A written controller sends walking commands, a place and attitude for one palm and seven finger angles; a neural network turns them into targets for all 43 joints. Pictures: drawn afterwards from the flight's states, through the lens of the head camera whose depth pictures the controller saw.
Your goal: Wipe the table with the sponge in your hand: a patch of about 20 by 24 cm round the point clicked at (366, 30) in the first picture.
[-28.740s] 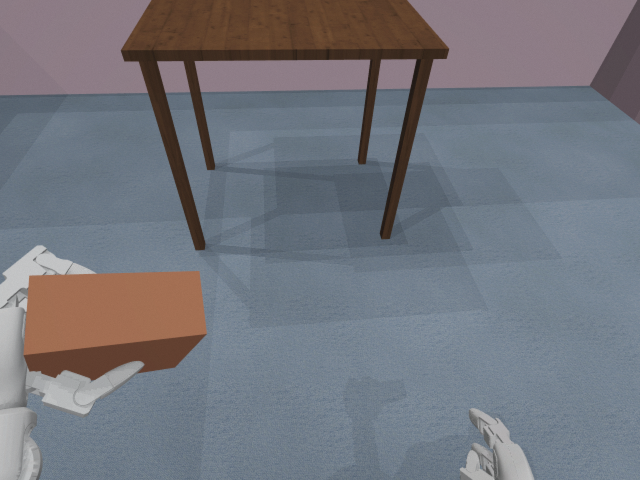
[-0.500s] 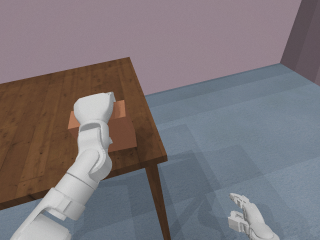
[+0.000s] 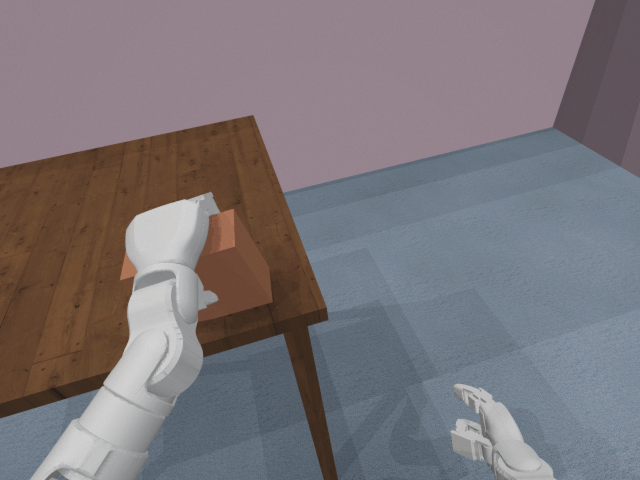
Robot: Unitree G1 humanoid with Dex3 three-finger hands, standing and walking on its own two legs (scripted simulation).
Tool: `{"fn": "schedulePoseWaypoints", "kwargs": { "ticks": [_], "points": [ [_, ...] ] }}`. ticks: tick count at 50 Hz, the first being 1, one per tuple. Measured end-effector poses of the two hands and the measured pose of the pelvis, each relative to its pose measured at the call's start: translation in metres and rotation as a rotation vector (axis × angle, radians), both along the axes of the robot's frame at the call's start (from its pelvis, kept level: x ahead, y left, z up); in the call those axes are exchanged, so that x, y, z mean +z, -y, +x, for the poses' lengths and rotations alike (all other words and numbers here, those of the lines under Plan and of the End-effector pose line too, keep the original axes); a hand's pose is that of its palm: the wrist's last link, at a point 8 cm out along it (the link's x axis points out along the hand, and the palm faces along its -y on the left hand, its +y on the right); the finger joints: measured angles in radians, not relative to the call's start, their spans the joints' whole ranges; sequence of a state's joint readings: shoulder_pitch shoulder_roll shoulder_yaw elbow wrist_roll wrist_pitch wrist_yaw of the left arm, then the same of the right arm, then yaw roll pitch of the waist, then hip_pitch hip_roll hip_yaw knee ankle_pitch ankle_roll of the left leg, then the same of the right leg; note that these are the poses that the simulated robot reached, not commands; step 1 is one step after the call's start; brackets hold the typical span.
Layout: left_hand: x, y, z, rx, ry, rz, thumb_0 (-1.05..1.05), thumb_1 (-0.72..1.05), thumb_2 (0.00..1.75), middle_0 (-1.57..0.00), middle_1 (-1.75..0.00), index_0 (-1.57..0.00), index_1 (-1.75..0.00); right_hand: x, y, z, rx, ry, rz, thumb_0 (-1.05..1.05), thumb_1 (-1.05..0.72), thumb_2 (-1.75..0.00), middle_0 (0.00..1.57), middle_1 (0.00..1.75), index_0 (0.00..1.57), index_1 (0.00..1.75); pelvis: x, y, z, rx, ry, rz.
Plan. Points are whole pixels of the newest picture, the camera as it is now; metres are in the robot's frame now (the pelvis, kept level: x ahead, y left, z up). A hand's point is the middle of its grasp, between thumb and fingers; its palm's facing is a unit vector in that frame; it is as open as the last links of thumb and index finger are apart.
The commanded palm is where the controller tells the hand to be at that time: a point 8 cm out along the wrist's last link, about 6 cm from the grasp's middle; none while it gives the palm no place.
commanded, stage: slide back across to the middle lane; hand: left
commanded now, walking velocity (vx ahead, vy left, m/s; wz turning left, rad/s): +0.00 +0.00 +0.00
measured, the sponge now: (211, 281) +0.32 +0.20 +0.10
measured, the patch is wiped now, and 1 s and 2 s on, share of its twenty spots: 0.95 0.95 0.95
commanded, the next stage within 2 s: wipe forward along the middle lane in 0.38 s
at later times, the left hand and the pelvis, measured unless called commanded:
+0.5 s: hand (128, 280) +0.28 +0.27 +0.16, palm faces +0.08 -0.03 -1.00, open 10.3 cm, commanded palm +0.25 +0.27 +0.21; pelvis -0.01 -0.01 +0.00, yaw +1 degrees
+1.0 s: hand (136, 257) +0.32 +0.29 +0.15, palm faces +0.03 +0.01 -1.00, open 10.3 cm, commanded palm +0.29 +0.29 +0.19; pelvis -0.02 -0.01 +0.00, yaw +3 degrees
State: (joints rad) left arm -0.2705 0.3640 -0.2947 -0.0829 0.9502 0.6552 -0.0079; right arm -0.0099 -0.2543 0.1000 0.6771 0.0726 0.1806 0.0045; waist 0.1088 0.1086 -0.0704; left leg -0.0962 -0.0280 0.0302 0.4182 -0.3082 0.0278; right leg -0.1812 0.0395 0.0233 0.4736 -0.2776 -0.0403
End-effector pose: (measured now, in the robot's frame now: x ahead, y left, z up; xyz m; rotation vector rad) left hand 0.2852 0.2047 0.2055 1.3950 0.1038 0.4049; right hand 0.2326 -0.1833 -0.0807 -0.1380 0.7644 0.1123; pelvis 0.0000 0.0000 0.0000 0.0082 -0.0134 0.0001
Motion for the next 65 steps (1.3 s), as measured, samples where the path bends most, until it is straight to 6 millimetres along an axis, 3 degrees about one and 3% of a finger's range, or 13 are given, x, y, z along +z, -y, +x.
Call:
{"fn": "schedulePoseWaypoints", "kwargs": {
  "ticks": [7, 14, 26, 40, 65],
  "points": [
    [0.003, -0.008, -0.008, 0.006, 0.006, -0.016, 0.00, -0.50, 1.03, -0.68, -1.32, -0.70, -1.32, 0.002, 0.010, -0.004, -0.023, 0.008, -0.012, 0.01, -0.91, -0.90, 0.20, 0.30, 0.20, 0.30, 0.001, 0.004, -0.001, -0.013, 0.005, 0.001],
    [0.009, -0.028, -0.020, 0.067, -0.009, -0.005, -0.01, -0.50, 1.03, -0.69, -1.32, -0.71, -1.32, 0.000, 0.022, -0.007, -0.035, 0.002, -0.038, 0.01, -0.91, -0.90, 0.20, 0.30, 0.20, 0.30, 0.001, 0.008, -0.003, -0.011, 0.011, 0.002],
    [0.001, -0.061, -0.032, 0.148, -0.158, 0.068, -0.01, -0.51, 1.03, -0.69, -1.32, -0.71, -1.32, -0.001, 0.029, -0.007, -0.030, 0.030, -0.075, 0.01, -0.91, -0.90, 0.20, 0.30, 0.20, 0.30, 0.001, 0.013, -0.012, 0.025, 0.014, 0.004],
    [0.000, -0.068, -0.013, 0.090, -0.177, 0.108, -0.02, -0.51, 1.03, -0.70, -1.31, -0.72, -1.31, -0.011, 0.025, -0.030, -0.025, -0.012, -0.096, 0.01, -0.91, -0.90, 0.20, 0.30, 0.20, 0.30, 0.002, 0.012, -0.018, 0.052, 0.006, 0.001],
    [-0.001, -0.083, 0.034, 0.069, -0.197, 0.122, 0.00, -0.52, 1.03, -0.70, -1.31, -0.72, -1.31, -0.019, 0.042, -0.066, -0.101, -0.105, -0.154, 0.01, -0.91, -0.90, 0.20, 0.30, 0.20, 0.30, 0.003, 0.001, -0.020, 0.046, -0.032, -0.006]
  ]
}}
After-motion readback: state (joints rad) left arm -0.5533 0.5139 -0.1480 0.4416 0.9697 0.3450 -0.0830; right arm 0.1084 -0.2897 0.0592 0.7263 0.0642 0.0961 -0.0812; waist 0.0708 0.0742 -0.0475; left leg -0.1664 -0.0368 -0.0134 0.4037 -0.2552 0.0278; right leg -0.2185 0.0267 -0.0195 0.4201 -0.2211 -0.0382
